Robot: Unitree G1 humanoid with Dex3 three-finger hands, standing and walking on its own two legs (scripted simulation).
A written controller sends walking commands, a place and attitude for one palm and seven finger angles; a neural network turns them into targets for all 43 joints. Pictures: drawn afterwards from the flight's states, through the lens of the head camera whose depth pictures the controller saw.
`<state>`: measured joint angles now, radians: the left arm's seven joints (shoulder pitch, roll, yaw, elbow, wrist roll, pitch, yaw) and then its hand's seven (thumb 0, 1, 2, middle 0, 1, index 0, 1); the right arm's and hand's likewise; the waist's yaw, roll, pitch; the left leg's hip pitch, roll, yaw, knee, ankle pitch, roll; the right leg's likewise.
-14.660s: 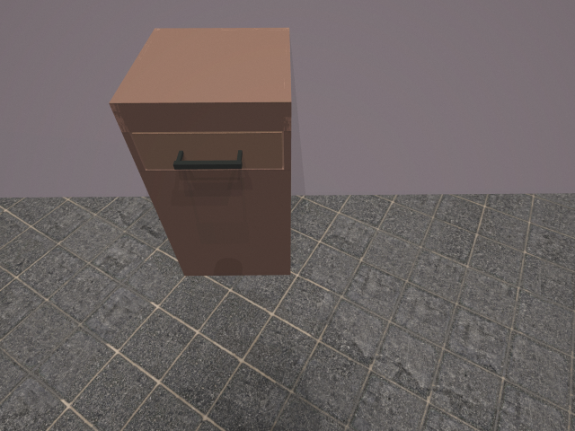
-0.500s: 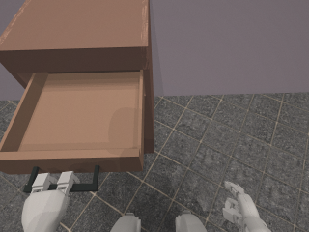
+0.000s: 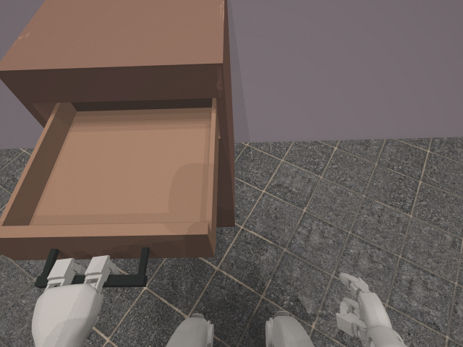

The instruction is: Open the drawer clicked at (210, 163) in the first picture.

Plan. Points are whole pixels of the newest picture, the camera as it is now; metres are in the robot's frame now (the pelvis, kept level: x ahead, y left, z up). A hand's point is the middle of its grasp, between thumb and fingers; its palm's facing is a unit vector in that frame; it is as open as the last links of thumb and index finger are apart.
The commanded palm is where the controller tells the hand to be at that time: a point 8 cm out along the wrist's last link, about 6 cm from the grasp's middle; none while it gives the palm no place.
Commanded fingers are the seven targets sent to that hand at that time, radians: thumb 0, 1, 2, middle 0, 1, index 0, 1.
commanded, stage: open the thumb to release the handle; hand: left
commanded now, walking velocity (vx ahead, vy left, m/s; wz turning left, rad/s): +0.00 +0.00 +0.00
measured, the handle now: (95, 268) +0.25 +0.25 -0.01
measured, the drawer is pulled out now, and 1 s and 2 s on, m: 0.30 0.30 0.30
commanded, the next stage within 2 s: lift the hand off the handle in 0.56 s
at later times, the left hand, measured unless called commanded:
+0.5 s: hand (84, 309) +0.18 +0.26 -0.03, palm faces -0.05 -0.04 -1.00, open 11.0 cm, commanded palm +0.17 +0.26 +0.01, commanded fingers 0.00 -0.50 0.30 -0.30 -1.20 -0.30 -1.20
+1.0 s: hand (89, 300) +0.20 +0.26 -0.04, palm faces -0.05 -0.05 -1.00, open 13.8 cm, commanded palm +0.19 +0.25 +0.02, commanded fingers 0.00 -0.50 0.30 -0.30 -1.20 -0.30 -1.20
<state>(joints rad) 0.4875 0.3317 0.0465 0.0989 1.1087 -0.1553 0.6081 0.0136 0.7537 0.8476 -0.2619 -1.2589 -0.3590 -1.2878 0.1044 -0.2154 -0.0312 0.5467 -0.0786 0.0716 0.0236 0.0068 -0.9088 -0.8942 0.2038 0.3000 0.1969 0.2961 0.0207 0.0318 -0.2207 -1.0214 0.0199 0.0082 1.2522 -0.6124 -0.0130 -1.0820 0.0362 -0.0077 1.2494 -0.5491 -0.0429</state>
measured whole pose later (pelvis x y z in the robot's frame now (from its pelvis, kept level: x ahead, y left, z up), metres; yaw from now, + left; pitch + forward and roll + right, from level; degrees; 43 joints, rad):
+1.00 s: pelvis -0.01 +0.00 +0.01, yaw +1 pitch +21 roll +0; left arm 0.30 0.33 0.00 0.24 1.10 -0.07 0.60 0.00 -0.49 0.30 -0.31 -1.20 -0.33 -1.21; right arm 0.13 -0.23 -0.02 0.58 -0.06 0.04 -0.02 0.01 -0.91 -0.89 0.21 0.30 0.20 0.30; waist 0.03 0.04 -0.21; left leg -1.01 0.01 -0.02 1.22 -0.57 -0.01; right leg -1.06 0.02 -0.03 1.20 -0.52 -0.04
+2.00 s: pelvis +0.01 +0.01 +0.05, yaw +0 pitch +14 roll +0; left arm 0.48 0.34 -0.03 0.03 1.05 -0.05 0.52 -0.01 -0.49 0.30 -0.32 -1.20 -0.32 -1.20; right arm 0.18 -0.24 -0.02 0.52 -0.05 0.06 0.02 0.01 -0.91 -0.89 0.20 0.30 0.20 0.30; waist 0.03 0.06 -0.17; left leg -0.71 0.01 0.00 0.98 -0.52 0.00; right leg -0.75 0.03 -0.01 0.97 -0.46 -0.03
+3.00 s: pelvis +0.02 +0.01 +0.08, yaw +1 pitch +8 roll +0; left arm 0.49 0.39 -0.02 -0.16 0.97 0.00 0.36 -0.01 -0.49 0.30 -0.32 -1.20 -0.32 -1.20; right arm 0.17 -0.24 -0.01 0.52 -0.02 0.06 0.02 0.01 -0.91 -0.89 0.20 0.30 0.20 0.30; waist 0.07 0.08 -0.12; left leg -0.48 0.00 0.00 0.78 -0.44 0.00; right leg -0.53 0.02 0.00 0.79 -0.40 -0.03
